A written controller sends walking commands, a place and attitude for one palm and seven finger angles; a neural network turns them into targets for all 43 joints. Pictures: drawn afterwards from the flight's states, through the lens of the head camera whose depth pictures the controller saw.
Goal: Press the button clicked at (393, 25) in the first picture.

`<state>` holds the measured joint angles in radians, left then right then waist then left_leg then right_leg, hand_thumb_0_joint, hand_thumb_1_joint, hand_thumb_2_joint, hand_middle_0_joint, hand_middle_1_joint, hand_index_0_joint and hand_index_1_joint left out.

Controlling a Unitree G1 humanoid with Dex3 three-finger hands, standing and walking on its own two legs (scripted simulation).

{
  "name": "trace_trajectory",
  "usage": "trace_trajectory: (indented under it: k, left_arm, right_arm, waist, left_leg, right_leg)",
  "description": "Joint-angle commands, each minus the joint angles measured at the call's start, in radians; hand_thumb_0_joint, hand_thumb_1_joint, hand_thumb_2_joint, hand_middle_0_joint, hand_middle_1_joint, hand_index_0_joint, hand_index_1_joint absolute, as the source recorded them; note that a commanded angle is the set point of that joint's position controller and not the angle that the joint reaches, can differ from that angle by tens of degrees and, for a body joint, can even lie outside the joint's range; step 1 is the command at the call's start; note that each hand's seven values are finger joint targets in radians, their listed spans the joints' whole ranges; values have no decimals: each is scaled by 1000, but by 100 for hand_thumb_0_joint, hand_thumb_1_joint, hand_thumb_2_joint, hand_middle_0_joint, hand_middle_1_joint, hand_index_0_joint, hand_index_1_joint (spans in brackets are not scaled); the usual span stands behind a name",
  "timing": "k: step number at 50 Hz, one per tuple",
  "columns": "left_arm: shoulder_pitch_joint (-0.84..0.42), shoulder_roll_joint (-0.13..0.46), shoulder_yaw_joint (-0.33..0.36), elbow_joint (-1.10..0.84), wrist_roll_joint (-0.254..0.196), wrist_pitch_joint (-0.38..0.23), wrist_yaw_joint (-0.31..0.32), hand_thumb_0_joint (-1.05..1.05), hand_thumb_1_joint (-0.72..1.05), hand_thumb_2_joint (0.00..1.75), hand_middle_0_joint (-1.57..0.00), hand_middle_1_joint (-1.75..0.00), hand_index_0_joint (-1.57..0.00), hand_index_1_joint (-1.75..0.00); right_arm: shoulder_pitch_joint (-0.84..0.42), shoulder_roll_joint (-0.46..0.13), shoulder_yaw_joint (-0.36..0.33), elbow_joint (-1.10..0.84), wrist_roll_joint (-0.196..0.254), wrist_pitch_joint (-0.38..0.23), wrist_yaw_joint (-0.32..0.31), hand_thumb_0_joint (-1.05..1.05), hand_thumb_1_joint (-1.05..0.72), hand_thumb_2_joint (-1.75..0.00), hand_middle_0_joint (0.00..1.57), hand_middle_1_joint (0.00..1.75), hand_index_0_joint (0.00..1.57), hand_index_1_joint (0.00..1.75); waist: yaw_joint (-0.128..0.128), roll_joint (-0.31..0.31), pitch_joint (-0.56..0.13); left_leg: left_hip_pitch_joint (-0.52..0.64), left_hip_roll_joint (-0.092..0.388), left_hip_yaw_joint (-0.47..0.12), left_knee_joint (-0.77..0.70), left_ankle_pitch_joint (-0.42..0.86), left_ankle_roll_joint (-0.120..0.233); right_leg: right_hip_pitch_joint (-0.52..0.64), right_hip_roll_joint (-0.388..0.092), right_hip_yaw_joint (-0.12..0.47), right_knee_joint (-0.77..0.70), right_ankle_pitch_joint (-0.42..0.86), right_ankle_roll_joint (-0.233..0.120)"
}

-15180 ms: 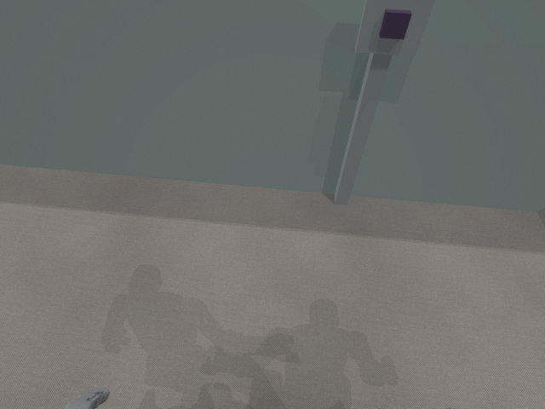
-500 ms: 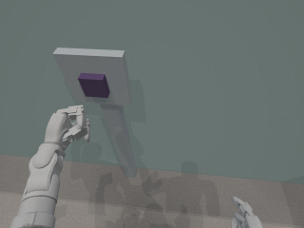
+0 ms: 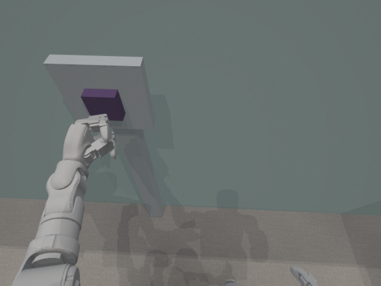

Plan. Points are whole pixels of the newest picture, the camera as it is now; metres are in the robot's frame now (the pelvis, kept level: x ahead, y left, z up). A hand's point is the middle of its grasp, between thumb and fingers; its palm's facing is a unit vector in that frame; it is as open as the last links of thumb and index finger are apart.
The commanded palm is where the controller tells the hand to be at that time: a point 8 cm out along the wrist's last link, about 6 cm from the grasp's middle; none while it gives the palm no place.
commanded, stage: aim a knuckle at the button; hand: left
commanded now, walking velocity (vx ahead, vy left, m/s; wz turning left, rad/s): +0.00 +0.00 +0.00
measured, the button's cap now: (105, 104) +0.47 +0.20 +0.12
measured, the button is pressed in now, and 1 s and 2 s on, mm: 0 0 13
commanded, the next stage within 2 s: press the button with the knuckle in 0.56 s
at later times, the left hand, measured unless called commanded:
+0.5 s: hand (109, 148) +0.37 +0.18 +0.08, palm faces -0.03 -1.00 -0.01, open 3.1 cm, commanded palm +0.34 +0.23 +0.09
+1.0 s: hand (114, 136) +0.40 +0.17 +0.09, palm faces -0.05 -1.00 -0.02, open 3.1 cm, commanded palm +0.37 +0.22 +0.09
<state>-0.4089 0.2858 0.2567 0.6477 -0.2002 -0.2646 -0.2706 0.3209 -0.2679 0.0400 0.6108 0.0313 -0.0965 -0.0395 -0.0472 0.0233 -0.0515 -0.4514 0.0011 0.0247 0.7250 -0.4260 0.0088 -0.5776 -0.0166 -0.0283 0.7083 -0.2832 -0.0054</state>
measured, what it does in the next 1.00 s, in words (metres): stands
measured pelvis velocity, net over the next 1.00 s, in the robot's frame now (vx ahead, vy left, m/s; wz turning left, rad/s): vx -0.01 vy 0.00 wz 0.01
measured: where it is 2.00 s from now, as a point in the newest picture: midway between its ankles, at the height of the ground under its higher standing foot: outside the picture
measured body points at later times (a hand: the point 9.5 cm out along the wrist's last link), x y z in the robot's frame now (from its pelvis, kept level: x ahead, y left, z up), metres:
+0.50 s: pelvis +0.00 +0.00 +0.00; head +0.04 -0.01 +0.45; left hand +0.37 +0.23 +0.08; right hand +0.13 -0.24 -0.10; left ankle -0.04 +0.11 -0.71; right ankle +0.04 -0.12 -0.71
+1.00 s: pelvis -0.01 +0.00 +0.00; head +0.05 -0.01 +0.44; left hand +0.40 +0.22 +0.09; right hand +0.10 -0.25 -0.11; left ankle -0.04 +0.11 -0.71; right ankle +0.04 -0.12 -0.71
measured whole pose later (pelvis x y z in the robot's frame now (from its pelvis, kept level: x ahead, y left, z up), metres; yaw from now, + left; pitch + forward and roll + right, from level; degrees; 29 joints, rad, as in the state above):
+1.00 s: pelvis -0.01 +0.00 +0.00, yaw +0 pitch +9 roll +0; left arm -0.53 0.30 0.25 0.76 -0.19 -0.27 -0.27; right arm 0.31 -0.27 0.05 0.61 0.03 -0.07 -0.04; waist -0.05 0.02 -0.05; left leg -0.48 0.00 0.02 0.75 -0.42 0.01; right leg -0.60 -0.02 -0.03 0.72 -0.28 -0.01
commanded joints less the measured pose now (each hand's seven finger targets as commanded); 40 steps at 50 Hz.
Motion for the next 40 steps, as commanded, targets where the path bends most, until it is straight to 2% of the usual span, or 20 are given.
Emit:
trace_trajectory:
  k: [1,3,6,9,11,12,13,14,17,21,22,23,26,29,32,35,36,37,38,40]
  left_arm:
    - [-288,185,39,-248,-24,-79,2,0,90,90,-130,-150,-130,-150]
    - [-288,176,40,-248,-29,-76,7,0,90,90,-130,-150,-130,-150]
    - [-295,175,29,-311,-20,-84,17,0,90,90,-130,-150,-130,-150]
    - [-275,135,4,-277,-22,-75,26,0,90,90,-130,-150,-130,-150]
    - [-310,171,21,-277,-16,-77,32,0,90,90,-130,-150,-130,-150]
    - [-312,174,28,-300,-13,-80,33,0,90,90,-130,-150,-130,-150]
    - [-274,177,33,-285,-11,-78,32,0,90,90,-130,-150,-130,-150]
    - [-284,151,11,-296,-12,-79,31,0,90,90,-130,-150,-130,-150]
    - [-294,130,-7,-285,-18,-75,29,0,90,90,-130,-150,-130,-150]
    - [-300,181,33,-219,-15,-61,29,0,90,90,-130,-150,-130,-150]
    - [-329,179,27,-227,-9,-65,27,0,90,90,-130,-150,-130,-150]
    - [-328,162,17,-243,-11,-67,22,0,90,90,-130,-150,-130,-150]
    - [-324,169,22,-265,-19,-81,14,0,90,90,-130,-150,-130,-150]
    - [-283,152,11,-303,-28,-86,2,0,90,90,-130,-150,-130,-150]
    - [-273,116,-19,-266,-31,-66,2,0,90,90,-130,-150,-130,-150]
    - [-365,162,5,-225,-18,-48,13,0,90,90,-130,-150,-130,-150]
    - [-410,202,30,-227,-15,-53,21,0,90,90,-130,-150,-130,-150]
    - [-440,208,30,-237,-9,-61,24,0,90,90,-130,-150,-130,-150]
    - [-467,176,4,-244,-9,-68,24,0,90,90,-130,-150,-130,-150]
    - [-456,182,13,-220,-8,-82,25,0,90,90,-130,-150,-130,-150]
  right_arm:
    - [3,-125,-58,-132,-1,-39,-7,0,-90,-90,20,30,20,30]
    - [3,-125,-60,-131,1,-37,-6,0,-90,-90,20,30,20,30]
    - [0,-121,-61,-136,0,-38,-7,0,-90,-90,20,30,20,30]
    - [-3,-120,-59,-128,1,-39,-7,0,-90,-90,20,30,20,30]
    - [-4,-125,-59,-121,0,-36,-11,0,-90,-90,20,30,20,30]
    - [-9,-121,-58,-128,-2,-37,-11,0,-90,-90,20,30,20,30]
    - [-14,-119,-56,-130,0,-37,-10,0,-90,-90,20,30,20,30]
    - [-19,-115,-54,-131,0,-38,-9,0,-90,-90,20,30,20,30]
    - [-20,-116,-53,-130,0,-40,-11,0,-90,-90,20,30,20,30]
    - [-25,-126,-49,-128,1,-31,-15,0,-90,-90,20,30,20,30]
    - [-29,-122,-47,-129,3,-29,-16,0,-90,-90,20,30,20,30]
    - [-33,-118,-47,-137,1,-31,-14,0,-90,-90,20,30,20,30]
    - [-27,-118,-50,-143,-2,-33,-15,0,-90,-90,20,30,20,30]
    - [-27,-115,-50,-146,-1,-39,-11,0,-90,-90,20,30,20,30]
    - [-30,-120,-51,-141,5,-38,-9,0,-90,-90,20,30,20,30]
    - [-32,-127,-49,-129,5,-29,-17,0,-90,-90,20,30,20,30]
    - [-27,-131,-49,-125,3,-25,-21,0,-90,-90,20,30,20,30]
    - [-32,-126,-49,-128,3,-25,-24,0,-90,-90,20,30,20,30]
    - [-30,-119,-45,-127,0,-28,-24,0,-90,-90,20,30,20,30]
    - [-21,-120,-46,-122,-1,-32,-25,0,-90,-90,20,30,20,30]
  waist:
    - [17,-17,-338]
    - [12,-36,-321]
    - [17,21,-348]
    - [7,-19,-307]
    - [1,-42,-303]
    - [13,0,-330]
    - [21,2,-315]
    - [14,30,-314]
    - [8,-21,-304]
    - [10,-53,-264]
    - [6,-29,-263]
    - [14,8,-280]
    - [15,-30,-335]
    - [22,19,-358]
    - [4,-37,-282]
    - [-8,-26,-248]
    - [-13,-57,-257]
    - [-8,-14,-283]
    - [-12,8,-307]
    - [-4,21,-337]
  left_leg:
    - [5,0,-18,-99,384,-5]
    - [3,1,-16,-106,348,-4]
    - [32,0,-19,-105,375,-7]
    - [23,3,-20,-112,338,-8]
    - [9,2,-21,-112,314,-4]
    - [20,-1,-20,-114,324,-6]
    - [20,0,-22,-117,329,-8]
    - [33,-1,-20,-116,331,-10]
    - [30,3,-26,-117,329,-9]
    - [-22,-2,-19,-117,253,-2]
    - [-20,-5,-20,-120,252,-4]
    - [-9,-7,-16,-116,262,-4]
    - [10,-4,-22,-105,309,-3]
    - [34,-4,-22,-101,372,-10]
    - [9,-1,-23,-108,316,-7]
    - [-25,-8,-22,-110,219,-3]
    - [-35,-7,-22,-106,204,2]
    - [-25,-10,-21,-106,202,2]
    - [-6,-11,-22,-105,220,1]
    - [8,-9,-26,-97,261,-4]
  right_leg:
    - [331,13,11,-31,342,-22]
    - [315,14,7,-41,312,-18]
    - [316,13,9,-35,317,-22]
    - [293,15,2,-47,287,-18]
    - [301,14,7,-48,274,-18]
    - [313,10,9,-44,283,-20]
    - [313,11,5,-44,281,-24]
    - [299,11,4,-45,281,-23]
    - [297,13,0,-47,279,-21]
    - [300,8,12,-57,230,-21]
    - [295,7,10,-54,228,-22]
    - [301,5,14,-52,239,-24]
    - [330,10,12,-41,282,-24]
    - [340,8,10,-31,336,-25]
    - [289,11,0,-46,284,-20]
    - [261,7,11,-61,198,-19]
    - [272,7,16,-62,179,-17]
    - [279,6,22,-61,175,-18]
    - [285,5,20,-55,196,-20]
    - [292,9,15,-41,231,-24]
